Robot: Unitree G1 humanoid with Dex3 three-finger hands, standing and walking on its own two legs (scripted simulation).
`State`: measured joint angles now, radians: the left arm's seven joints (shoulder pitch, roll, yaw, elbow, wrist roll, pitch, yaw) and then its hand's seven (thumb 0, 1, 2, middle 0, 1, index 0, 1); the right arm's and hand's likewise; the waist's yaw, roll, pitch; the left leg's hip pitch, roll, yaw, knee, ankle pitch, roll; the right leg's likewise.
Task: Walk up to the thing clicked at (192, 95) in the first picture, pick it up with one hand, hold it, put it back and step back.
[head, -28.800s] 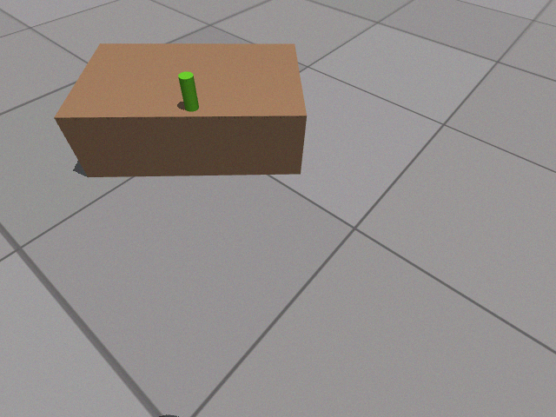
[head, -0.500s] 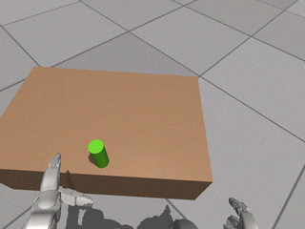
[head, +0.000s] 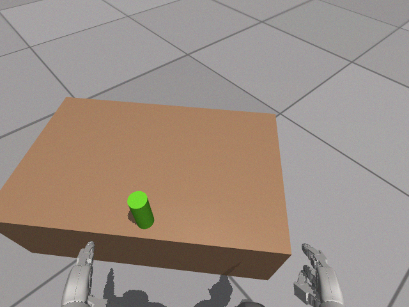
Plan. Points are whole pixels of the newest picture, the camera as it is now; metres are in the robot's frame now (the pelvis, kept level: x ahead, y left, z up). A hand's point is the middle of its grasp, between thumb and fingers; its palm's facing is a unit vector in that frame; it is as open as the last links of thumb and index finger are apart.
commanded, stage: home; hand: left
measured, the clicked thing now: (141, 211) +0.44 +0.20 -0.30
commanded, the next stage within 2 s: stand in 1.70 s
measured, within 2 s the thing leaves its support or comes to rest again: neither
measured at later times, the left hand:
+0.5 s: hand out of the picture +0.09 +0.26 -0.11, palm faces +0.00 -0.93 -0.37, open 17.6 cm
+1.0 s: hand out of the picture +0.03 +0.26 -0.11, palm faces +0.00 -0.93 -0.36, open 17.7 cm
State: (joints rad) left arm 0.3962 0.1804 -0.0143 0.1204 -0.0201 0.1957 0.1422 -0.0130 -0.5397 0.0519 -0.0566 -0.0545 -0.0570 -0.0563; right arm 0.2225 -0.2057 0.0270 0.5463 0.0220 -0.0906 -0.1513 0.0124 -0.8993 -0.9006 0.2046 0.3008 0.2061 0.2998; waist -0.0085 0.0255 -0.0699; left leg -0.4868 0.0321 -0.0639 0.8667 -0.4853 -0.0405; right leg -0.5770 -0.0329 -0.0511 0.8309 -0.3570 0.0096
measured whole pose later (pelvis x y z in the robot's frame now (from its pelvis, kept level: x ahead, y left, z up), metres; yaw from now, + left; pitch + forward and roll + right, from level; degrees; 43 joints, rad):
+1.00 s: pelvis -0.01 +0.02 +0.04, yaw +1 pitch -4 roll +0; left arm 0.19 0.31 -0.01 1.09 0.03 0.00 0.02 -0.01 -0.59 0.02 -0.05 -0.05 -0.05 -0.05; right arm 0.21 -0.32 -0.02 1.03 -0.02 0.02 -0.01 0.01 -0.90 -0.90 0.20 0.30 0.21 0.30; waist 0.02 0.02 0.04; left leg -0.08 -0.01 -0.04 0.41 -0.26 -0.01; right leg -0.18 -0.07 -0.04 0.42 -0.16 0.04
